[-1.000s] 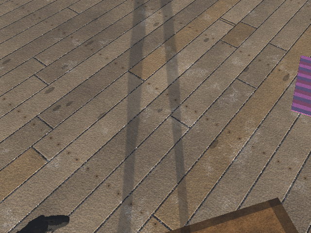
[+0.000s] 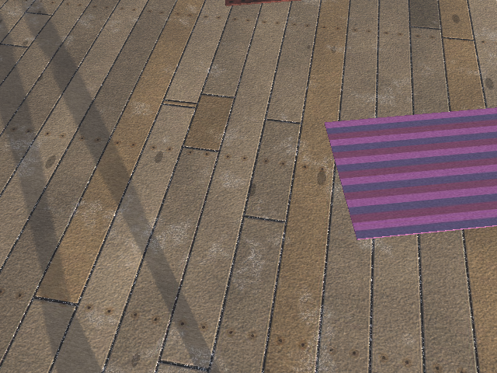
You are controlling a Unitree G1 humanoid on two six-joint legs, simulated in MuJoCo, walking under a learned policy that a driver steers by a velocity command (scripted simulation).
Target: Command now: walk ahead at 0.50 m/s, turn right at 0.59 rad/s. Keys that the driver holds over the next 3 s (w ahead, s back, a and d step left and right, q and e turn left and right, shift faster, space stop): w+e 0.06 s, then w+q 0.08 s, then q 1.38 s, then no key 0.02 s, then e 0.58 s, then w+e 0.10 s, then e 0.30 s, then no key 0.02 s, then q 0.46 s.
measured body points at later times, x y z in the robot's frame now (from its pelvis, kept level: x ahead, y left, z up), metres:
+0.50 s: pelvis +0.24 +0.04 +0.00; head +0.29 +0.05 +0.44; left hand +0.36 +0.33 -0.12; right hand +0.42 -0.21 -0.09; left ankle +0.35 +0.13 -0.73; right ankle +0.17 -0.09 -0.64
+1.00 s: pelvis +0.31 +0.00 +0.01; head +0.34 -0.02 +0.46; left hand +0.35 +0.30 -0.07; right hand +0.54 -0.24 -0.09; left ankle +0.25 +0.12 -0.65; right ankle +0.36 -0.11 -0.73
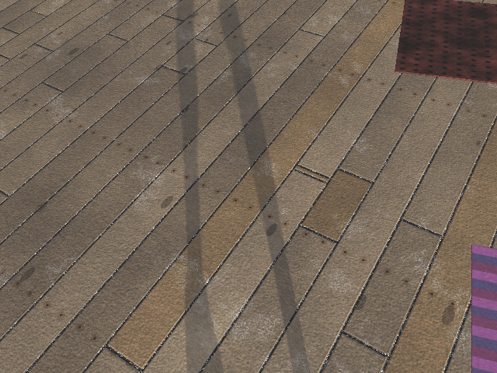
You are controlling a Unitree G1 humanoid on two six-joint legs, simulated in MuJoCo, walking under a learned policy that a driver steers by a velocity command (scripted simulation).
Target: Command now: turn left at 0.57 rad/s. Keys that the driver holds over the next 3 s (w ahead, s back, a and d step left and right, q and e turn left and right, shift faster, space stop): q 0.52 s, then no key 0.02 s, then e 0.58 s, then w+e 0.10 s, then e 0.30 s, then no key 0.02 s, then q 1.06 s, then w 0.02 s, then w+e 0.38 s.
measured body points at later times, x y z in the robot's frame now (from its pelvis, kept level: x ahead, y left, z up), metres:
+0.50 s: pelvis -0.01 +0.04 +0.00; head +0.02 +0.08 +0.45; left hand +0.06 +0.37 -0.11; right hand +0.22 -0.18 -0.07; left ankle -0.02 +0.14 -0.74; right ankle +0.05 -0.11 -0.68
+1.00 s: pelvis +0.01 +0.02 -0.01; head +0.03 +0.03 +0.44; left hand +0.11 +0.32 -0.10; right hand +0.20 -0.23 -0.11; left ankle -0.02 +0.14 -0.74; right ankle +0.06 -0.09 -0.74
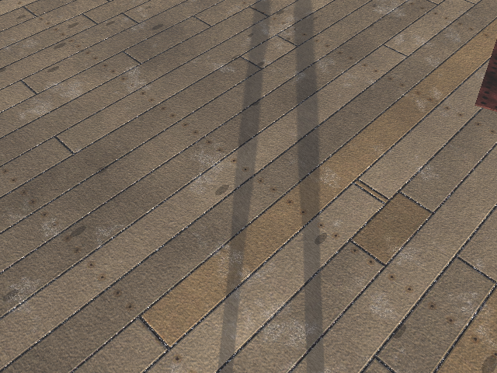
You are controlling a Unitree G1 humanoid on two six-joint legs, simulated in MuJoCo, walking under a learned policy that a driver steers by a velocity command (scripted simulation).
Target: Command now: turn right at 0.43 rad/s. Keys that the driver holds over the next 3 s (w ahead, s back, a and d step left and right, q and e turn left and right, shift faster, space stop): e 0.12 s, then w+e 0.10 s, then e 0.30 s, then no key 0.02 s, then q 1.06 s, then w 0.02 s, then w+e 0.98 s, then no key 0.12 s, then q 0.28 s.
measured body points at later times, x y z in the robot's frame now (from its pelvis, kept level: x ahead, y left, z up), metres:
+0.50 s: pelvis +0.02 -0.07 +0.01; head +0.05 -0.11 +0.46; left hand +0.22 +0.17 -0.07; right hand +0.11 -0.38 -0.09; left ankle +0.08 +0.09 -0.65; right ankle -0.01 -0.14 -0.73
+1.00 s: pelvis +0.07 -0.08 +0.00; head +0.11 -0.09 +0.45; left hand +0.28 +0.16 -0.09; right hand +0.15 -0.39 -0.10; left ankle +0.15 +0.04 -0.73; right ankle +0.01 -0.17 -0.71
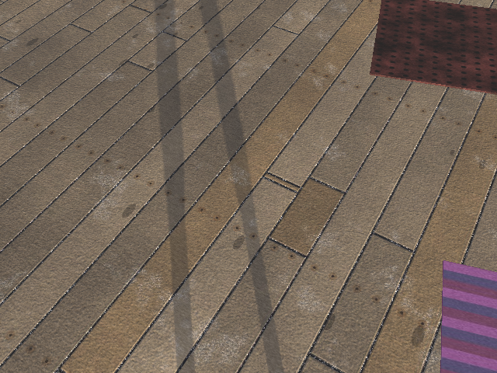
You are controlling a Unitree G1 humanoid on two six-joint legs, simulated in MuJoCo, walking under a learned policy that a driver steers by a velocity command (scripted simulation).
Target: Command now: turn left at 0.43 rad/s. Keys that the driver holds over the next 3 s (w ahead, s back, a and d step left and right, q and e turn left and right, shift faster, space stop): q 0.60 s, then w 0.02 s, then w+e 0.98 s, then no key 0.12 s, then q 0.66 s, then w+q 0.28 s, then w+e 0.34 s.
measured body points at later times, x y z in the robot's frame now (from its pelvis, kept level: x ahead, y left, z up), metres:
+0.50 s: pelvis +0.00 -0.03 +0.01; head +0.04 -0.02 +0.46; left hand +0.04 +0.28 -0.09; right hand +0.25 -0.23 -0.09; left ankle -0.04 +0.12 -0.69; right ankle +0.00 -0.12 -0.73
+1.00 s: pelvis +0.08 +0.04 +0.01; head +0.09 +0.05 +0.46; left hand +0.12 +0.34 -0.10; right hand +0.24 -0.20 -0.10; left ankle -0.04 +0.10 -0.74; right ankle +0.26 -0.08 -0.68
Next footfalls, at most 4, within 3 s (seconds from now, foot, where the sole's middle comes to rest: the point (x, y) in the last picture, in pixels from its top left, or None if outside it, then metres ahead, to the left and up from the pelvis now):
0.06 right None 0.04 -0.12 -0.77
0.62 left None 0.00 0.12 -0.77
1.16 right None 0.35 -0.05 -0.77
1.66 left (197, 304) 0.63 0.18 -0.77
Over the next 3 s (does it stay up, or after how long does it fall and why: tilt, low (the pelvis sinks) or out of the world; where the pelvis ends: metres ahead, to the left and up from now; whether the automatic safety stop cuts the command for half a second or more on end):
stays up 0.76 0.13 -0.01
